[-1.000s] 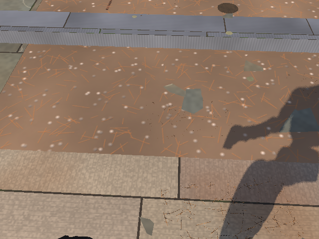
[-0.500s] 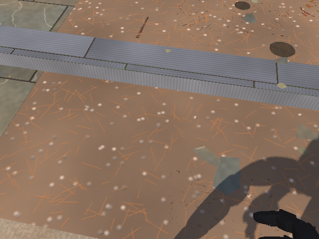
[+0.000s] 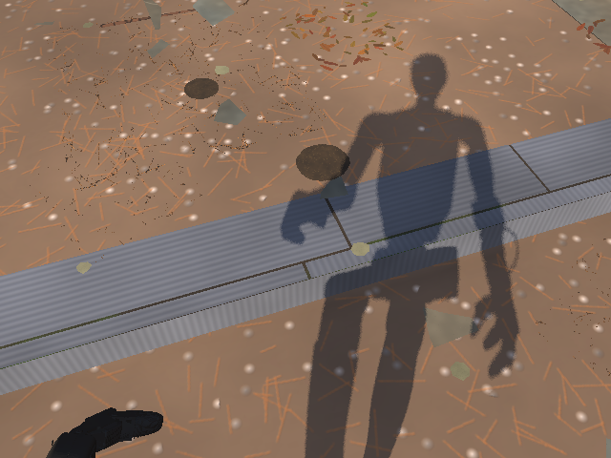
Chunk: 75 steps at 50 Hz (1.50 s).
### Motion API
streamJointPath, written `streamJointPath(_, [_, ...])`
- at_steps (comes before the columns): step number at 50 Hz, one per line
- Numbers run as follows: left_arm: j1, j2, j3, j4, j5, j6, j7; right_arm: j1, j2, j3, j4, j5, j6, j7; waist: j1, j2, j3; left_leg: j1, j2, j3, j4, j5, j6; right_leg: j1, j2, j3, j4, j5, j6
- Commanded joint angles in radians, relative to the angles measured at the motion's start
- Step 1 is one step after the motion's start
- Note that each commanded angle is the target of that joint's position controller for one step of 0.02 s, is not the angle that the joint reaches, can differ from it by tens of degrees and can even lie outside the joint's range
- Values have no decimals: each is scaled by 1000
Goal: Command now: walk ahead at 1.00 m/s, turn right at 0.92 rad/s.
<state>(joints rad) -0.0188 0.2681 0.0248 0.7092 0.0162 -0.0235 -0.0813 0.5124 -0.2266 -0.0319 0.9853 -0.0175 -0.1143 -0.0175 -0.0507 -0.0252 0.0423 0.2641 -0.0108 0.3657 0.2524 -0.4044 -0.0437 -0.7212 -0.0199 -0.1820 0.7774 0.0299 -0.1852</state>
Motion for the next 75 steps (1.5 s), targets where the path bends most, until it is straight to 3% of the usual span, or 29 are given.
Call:
streamJointPath(1, [317,117,38,34,5,-1,17,-144,-270,-57,-114,-5,17,-31,265,159,-57,-246,288,-60,372,1568,34,476,104,-27,-25,-109,-62])
streamJointPath(2, [530,172,71,105,0,-4,35,-205,-271,-63,-145,-17,38,-25,350,138,-156,-321,286,-98,653,1417,63,692,118,30,-71,-174,-91])
streamJointPath(3, [580,203,98,138,-11,-6,58,-224,-233,-62,-147,-19,50,-8,339,15,-140,-500,156,-101,1046,732,68,831,87,143,-166,-218,-125])
streamJointPath(4, [473,274,114,130,-17,3,66,-227,-79,-23,-211,-39,36,4,195,-211,-54,-873,-1,-171,1406,-96,47,901,-42,417,-100,21,-166])
streamJointPath(5, [451,340,125,89,7,13,63,-213,-95,-13,-336,-9,7,11,142,-192,-259,-1111,-22,-380,1475,-95,29,1103,-179,863,-344,-242,-349])
streamJointPath(6, [436,285,122,73,13,13,70,-276,-141,-10,-339,-15,-22,13,152,-27,-178,-1185,31,-443,1385,-36,35,1024,-235,994,-540,-481,-314])
streamJointPath(7, [403,216,106,82,11,8,76,-298,-163,-13,-330,-14,-29,15,104,88,-46,-1157,73,-448,1269,31,33,858,-214,935,-583,-476,-261])
streamJointPath(11, [325,164,74,68,-15,-50,87,-308,-133,-1,-335,-54,41,18,-19,168,65,-891,151,-419,963,23,-45,411,-69,628,-572,82,-189])
streamJointPath(14, [349,181,81,88,-17,-64,77,-388,-70,23,-375,-32,42,27,11,115,40,-748,106,-322,632,279,-21,357,56,380,-495,572,-84])
streamJointPath(18, [493,117,61,152,-32,-81,69,-452,-50,34,-355,-9,30,30,134,-16,-34,-654,4,-241,311,670,77,586,57,304,-498,572,45])
streamJointPath(21, [423,168,71,143,7,-82,99,-228,-130,3,-263,-12,13,20,26,-93,-120,-513,-48,-284,270,599,124,752,-13,290,-291,716,94])
streamJointPath(23, [298,173,76,106,2,-72,109,58,-204,-28,-152,-11,-6,21,-143,1,-168,-306,19,-362,131,912,153,676,83,173,216,402,133])
streamJointPath(24, [461,41,53,85,-1,-64,111,2,-270,-41,-162,-23,-4,31,22,280,-221,-65,263,-655,343,1696,270,347,222,140,611,-640,177])
streamJointPath(25, [630,41,35,96,-14,-56,112,-63,-291,-56,-201,-10,9,40,91,258,-435,90,394,-977,267,1657,416,199,201,274,765,-597,186])
streamJointPath(28, [342,122,32,41,43,-32,102,-215,-153,-41,-254,25,59,30,58,-42,-205,-268,229,-818,108,993,364,154,78,274,643,-421,195])
streamJointPath(35, [252,85,8,-38,35,57,106,-176,-227,-77,-244,9,109,19,77,80,-157,-529,83,-803,41,589,164,217,65,266,348,-374,225])
streamJointPath(41, [118,102,13,-62,18,59,111,-152,-235,-103,-262,13,157,6,-3,166,-90,-454,39,-953,-45,10,97,136,77,312,163,-318,234])
streamJointPath(46, [78,103,10,-65,2,30,120,-155,-240,-116,-272,0,164,9,-25,174,-80,-385,41,-1028,3,68,131,171,109,331,27,-366,208])
streamJointPath(47, [57,92,29,-67,-56,-6,133,-238,-194,-100,-339,62,153,-33,4,211,-95,-372,46,-1058,-2,-17,141,216,118,400,-73,-334,217])
streamJointPath(51, [118,146,57,-24,-52,-40,122,-277,-227,-108,-396,46,161,-35,29,211,-75,-466,-2,-1111,12,-23,139,465,111,372,-348,-260,226])
streamJointPath(53, [144,158,68,-15,-44,-30,123,-231,-188,-95,-400,67,161,-23,26,94,-123,-562,-100,-1004,178,-201,89,638,-9,402,-483,-159,179])
streamJointPath(54, [153,184,68,-29,-20,-16,124,-176,-134,-81,-390,63,164,-22,-1,-46,-173,-652,-193,-832,451,-226,60,710,-192,530,-479,-94,107])
streamJointPath(55, [103,223,71,-45,34,-13,112,-201,-189,-98,-441,68,159,-14,-28,-288,-137,-814,-237,-639,712,-266,20,607,-352,728,-533,-22,-26])
streamJointPath(56, [20,156,65,-76,33,-16,115,-201,-285,-117,-427,46,159,-9,-37,-239,-65,-858,-132,-596,913,-189,-24,525,-351,660,-551,-28,-35])
streamJointPath(57, [-24,103,50,-98,18,-13,125,-183,-294,-120,-404,38,169,-11,-37,-152,-46,-870,-112,-561,1028,-114,-32,499,-279,533,-519,-69,2])
streamJointPath(60, [3,115,36,-127,-6,0,147,-181,-215,-88,-414,29,179,-8,-7,-7,-14,-922,-63,-495,1187,39,-60,463,-182,363,-483,-39,1])
streamJointPath(64, [170,150,48,-96,9,22,143,-343,-162,-56,-494,38,152,-10,96,-76,-64,-1000,1,-446,950,58,-108,668,-194,345,-458,133,-70])
streamJointPath(72, [169,187,67,-82,-27,22,102,-352,-140,-33,-481,26,148,6,87,-157,-143,-671,11,-360,478,9,-34,631,-249,312,-406,205,-71])
streamJointPath(75, [222,151,52,-38,-51,15,103,-300,-143,-36,-444,24,146,12,47,-131,-138,-436,-13,-351,71,291,57,550,-210,276,-318,145,17])
